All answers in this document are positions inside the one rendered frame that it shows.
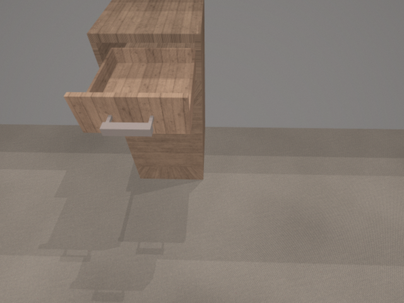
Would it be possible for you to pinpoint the handle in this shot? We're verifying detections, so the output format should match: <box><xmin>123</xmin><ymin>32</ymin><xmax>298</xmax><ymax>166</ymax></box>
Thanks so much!
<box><xmin>100</xmin><ymin>115</ymin><xmax>154</xmax><ymax>136</ymax></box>

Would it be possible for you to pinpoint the drawer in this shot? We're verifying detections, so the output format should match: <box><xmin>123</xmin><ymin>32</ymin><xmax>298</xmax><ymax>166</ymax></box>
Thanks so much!
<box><xmin>64</xmin><ymin>48</ymin><xmax>196</xmax><ymax>134</ymax></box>

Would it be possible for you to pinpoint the cabinet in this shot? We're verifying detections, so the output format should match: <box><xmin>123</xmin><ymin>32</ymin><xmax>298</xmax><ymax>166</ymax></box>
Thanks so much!
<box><xmin>87</xmin><ymin>0</ymin><xmax>205</xmax><ymax>180</ymax></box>

